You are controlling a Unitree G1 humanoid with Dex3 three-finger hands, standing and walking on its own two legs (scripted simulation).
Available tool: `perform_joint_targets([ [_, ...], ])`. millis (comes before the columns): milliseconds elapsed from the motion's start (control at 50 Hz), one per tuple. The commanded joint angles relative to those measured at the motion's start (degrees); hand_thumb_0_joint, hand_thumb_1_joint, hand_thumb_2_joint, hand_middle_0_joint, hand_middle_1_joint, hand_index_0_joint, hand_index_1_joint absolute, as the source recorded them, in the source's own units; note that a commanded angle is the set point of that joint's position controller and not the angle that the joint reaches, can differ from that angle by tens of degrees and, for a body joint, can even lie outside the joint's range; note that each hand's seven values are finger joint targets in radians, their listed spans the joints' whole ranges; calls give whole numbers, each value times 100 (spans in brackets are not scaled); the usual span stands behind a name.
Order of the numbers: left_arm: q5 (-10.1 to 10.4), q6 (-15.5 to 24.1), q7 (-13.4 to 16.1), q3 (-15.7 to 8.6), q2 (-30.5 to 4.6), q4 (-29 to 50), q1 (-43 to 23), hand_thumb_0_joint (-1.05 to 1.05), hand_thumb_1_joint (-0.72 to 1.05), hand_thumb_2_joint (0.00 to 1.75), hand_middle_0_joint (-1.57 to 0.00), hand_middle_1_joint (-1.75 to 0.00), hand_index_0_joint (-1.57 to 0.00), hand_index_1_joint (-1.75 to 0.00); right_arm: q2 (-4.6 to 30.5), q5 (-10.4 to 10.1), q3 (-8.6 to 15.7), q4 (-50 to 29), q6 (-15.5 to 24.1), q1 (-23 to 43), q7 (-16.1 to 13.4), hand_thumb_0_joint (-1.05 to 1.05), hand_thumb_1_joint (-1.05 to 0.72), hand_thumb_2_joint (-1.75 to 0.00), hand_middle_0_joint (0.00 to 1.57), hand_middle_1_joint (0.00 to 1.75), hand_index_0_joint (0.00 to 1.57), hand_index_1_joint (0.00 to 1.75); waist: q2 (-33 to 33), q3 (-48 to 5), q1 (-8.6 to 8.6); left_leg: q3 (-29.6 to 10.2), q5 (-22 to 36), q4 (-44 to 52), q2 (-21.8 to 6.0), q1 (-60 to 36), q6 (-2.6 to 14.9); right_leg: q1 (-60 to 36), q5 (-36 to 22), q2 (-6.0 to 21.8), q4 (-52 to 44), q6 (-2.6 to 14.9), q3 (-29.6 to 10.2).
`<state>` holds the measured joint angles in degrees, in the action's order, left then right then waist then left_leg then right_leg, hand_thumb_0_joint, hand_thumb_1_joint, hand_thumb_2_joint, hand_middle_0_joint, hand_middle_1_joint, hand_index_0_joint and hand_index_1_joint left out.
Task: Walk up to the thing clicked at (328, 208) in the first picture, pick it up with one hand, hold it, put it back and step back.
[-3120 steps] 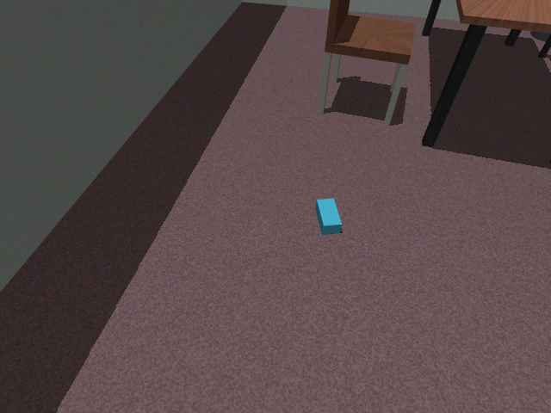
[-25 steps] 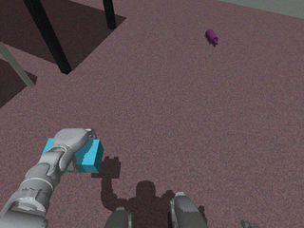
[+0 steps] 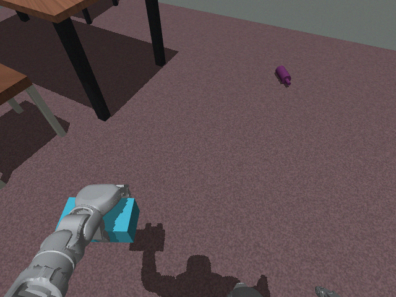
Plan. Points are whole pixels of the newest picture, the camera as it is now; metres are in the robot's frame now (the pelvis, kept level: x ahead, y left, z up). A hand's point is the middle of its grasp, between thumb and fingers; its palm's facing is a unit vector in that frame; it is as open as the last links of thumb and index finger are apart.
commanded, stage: hold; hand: left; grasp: from above
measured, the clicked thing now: (101, 219) +0.33 +0.24 -0.11
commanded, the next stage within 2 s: crouch in 1.88 s
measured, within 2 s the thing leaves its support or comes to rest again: neither
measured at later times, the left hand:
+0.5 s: hand (94, 216) +0.31 +0.22 -0.03, palm faces -0.50 -0.01 -0.86, open 11.0 cm
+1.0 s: hand (96, 221) +0.29 +0.21 -0.01, palm faces -0.48 +0.00 -0.88, open 11.0 cm
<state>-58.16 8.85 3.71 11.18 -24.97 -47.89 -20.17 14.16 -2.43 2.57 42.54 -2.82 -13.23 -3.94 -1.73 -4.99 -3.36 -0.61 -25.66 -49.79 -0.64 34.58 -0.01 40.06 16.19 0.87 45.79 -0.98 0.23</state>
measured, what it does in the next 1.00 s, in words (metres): stands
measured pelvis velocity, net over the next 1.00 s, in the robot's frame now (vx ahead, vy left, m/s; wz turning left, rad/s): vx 0.00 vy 0.00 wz -0.01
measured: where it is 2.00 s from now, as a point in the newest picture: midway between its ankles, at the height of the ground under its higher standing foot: outside the picture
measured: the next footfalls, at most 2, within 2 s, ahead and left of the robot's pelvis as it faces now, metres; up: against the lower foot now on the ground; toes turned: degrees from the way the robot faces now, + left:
none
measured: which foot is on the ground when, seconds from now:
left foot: down 0.00-1.00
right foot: down 0.00-1.00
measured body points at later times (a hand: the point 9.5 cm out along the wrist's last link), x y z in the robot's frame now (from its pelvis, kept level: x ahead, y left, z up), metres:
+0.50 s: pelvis +0.01 +0.00 +0.02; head +0.04 -0.01 +0.47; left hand +0.33 +0.22 +0.02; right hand +0.13 -0.26 -0.10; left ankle -0.01 +0.12 -0.70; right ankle +0.06 -0.13 -0.70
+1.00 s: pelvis +0.00 +0.00 +0.02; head +0.01 -0.02 +0.47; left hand +0.31 +0.21 +0.04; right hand +0.13 -0.27 -0.09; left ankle -0.01 +0.12 -0.70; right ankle +0.06 -0.13 -0.70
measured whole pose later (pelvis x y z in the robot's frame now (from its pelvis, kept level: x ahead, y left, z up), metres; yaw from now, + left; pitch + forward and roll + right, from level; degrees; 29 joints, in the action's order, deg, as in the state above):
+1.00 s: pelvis +0.00 +0.00 +0.02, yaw -1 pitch +3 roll +0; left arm -56.8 12.1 -3.3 11.7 -26.4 -37.8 -13.9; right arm 14.5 -2.8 2.1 40.8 -4.1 -10.9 -5.1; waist -2.4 -2.6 -1.0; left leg 0.5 -20.8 -38.5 -0.2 20.9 -0.1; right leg 27.3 12.3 1.2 36.4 -0.9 -0.8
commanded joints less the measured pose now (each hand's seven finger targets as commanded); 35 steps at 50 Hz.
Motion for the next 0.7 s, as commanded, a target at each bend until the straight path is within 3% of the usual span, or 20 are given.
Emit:
perform_joint_targets([
  [0, 106, 143, 52, -597, -1468, 1407, -1886, 0, 57, 100, -83, -94, -87, -90, 836, 32, 244, -599, 134, 43, -76, 0, -90, -90, 20, 30, 20, 30, -191, -1822, 62, -20, 1719, 939, 207, -703, 55, -1563, -886, -223, -665, 190, 36],
  [40, 79, 231, -50, -656, -1577, 1491, -1794, 0, 58, 100, -85, -93, -88, -89, 847, 43, 245, -655, 114, 112, -86, 0, -90, -90, 20, 30, 20, 30, -284, -1876, 136, -11, 1822, 1016, 205, -886, 33, -1639, -912, -221, -682, 218, 47],
  [80, 117, 323, -98, -674, -1572, 1786, -1986, 0, 60, 100, -85, -95, -89, -90, 830, 48, 227, -697, 90, 137, -96, 0, -90, -90, 20, 30, 20, 30, -288, -1895, 76, -25, 1835, 1077, 201, -979, 30, -1676, -928, -234, -741, 220, 42],
  [160, 142, 371, -73, -777, -1592, 1777, -1841, 0, 66, 97, -89, -90, -93, -86, 828, 41, 242, -681, 90, 150, -96, 0, -89, -89, 20, 30, 20, 30, -283, -1745, 131, -26, 2029, 1175, 192, -1076, -10, -1694, -1045, -241, -780, 227, 67],
  [300, 101, 393, -167, -716, -1562, 1840, -1741, 0, 68, 94, -91, -86, -95, -82, 832, 24, 250, -708, 58, 256, -75, 0, -89, -89, 20, 30, 20, 30, -256, -1722, 170, -2, 2323, 1266, 208, -1251, -12, -1958, -1304, -227, -866, 219, 57],
  [480, 212, 392, -381, -641, -1495, 1988, -1568, 0, 68, 89, -92, -81, -96, -77, 825, 8, 228, -784, 21, 372, -87, 0, -89, -89, 20, 30, 20, 30, -236, -1501, 173, -6, 2295, 1441, 199, -1343, -12, -2049, -1256, -227, -1010, 219, 47],
  [500, 250, 405, -380, -725, -1584, 2053, -1586, 0, 68, 85, -92, -79, -96, -75, 837, 3, 233, -809, 20, 401, -88, 0, -89, -89, 20, 30, 20, 30, -215, -1507, 205, -25, 2265, 1485, 189, -1347, -15, -2074, -1222, -228, -1018, 216, 55],
  [680, 200, 460, -325, -747, -1576, 2166, -1634, 0, 65, 87, -92, -78, -95, -74, 804, 8, 184, -849, 18, 501, -110, 0, -89, -90, 20, 30, 20, 30, -201, -1419, 197, 27, 1981, 1565, 231, -1397, 25, -2140, -1058, -202, -1146, 193, 10],
])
